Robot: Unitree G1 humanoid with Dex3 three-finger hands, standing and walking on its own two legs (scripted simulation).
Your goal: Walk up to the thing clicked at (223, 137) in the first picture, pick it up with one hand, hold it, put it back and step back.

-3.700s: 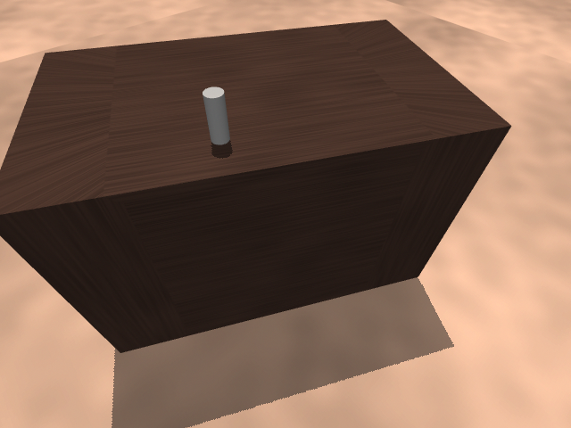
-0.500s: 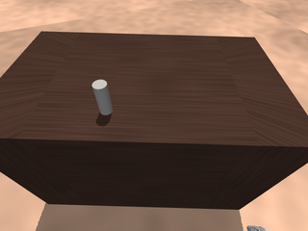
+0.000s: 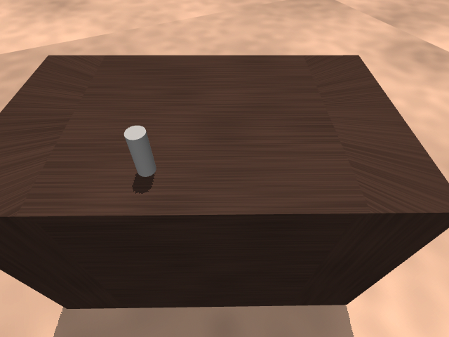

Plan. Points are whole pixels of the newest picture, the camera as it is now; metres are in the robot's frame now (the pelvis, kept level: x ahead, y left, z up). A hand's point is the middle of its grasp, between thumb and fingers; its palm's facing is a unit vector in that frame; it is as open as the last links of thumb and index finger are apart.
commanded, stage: walk up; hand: left
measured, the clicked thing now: (141, 152) +0.48 +0.18 +0.03
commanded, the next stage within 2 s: stand in 0.10 s
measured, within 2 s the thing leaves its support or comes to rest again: neither
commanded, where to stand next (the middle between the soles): +0.04 +0.01 m, yaw -1 degrees
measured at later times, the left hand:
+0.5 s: hand out of the picture +0.07 +0.24 -0.15, palm faces -0.01 -0.94 -0.33, open 7.4 cm
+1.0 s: hand out of the picture +0.06 +0.24 -0.15, palm faces +0.00 -0.94 -0.35, open 7.4 cm
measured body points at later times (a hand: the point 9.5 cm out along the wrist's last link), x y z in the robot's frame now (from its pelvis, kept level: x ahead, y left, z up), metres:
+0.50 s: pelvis +0.00 -0.01 +0.01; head +0.00 -0.01 +0.45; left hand +0.08 +0.29 -0.13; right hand +0.09 -0.30 -0.13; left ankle -0.01 +0.11 -0.74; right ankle +0.02 -0.15 -0.74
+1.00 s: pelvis +0.00 -0.02 +0.01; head +0.01 -0.02 +0.46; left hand +0.06 +0.29 -0.12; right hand +0.08 -0.32 -0.13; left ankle -0.01 +0.11 -0.74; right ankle +0.02 -0.15 -0.74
